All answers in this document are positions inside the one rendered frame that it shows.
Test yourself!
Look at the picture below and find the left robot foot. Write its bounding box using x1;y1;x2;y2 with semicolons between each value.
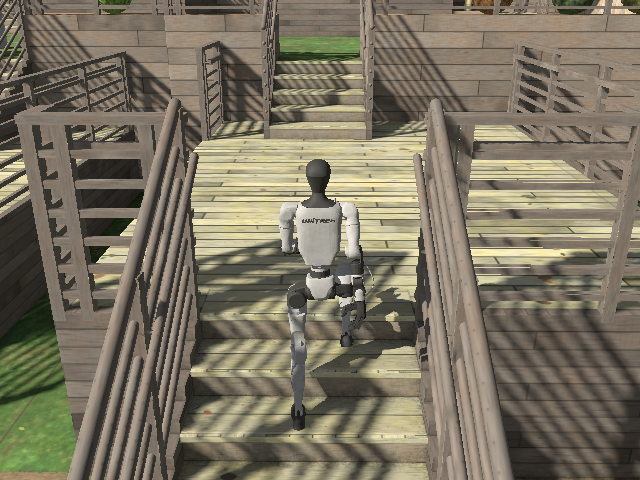
291;403;306;430

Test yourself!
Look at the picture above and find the right robot foot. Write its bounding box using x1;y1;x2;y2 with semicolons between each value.
340;332;354;347

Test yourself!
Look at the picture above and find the robot foot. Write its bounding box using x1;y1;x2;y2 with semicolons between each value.
291;403;306;430
340;332;354;347

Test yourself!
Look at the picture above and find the robot right hand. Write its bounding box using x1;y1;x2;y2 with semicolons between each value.
341;300;366;332

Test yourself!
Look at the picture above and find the left robot upper arm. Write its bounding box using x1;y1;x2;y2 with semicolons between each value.
279;202;298;253

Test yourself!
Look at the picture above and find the right robot forearm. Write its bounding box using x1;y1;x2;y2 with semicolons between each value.
349;245;366;301

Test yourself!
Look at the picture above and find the left robot forearm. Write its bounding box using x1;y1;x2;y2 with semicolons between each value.
280;241;299;255

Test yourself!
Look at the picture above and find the right robot upper arm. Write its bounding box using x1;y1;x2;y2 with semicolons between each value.
339;201;360;259

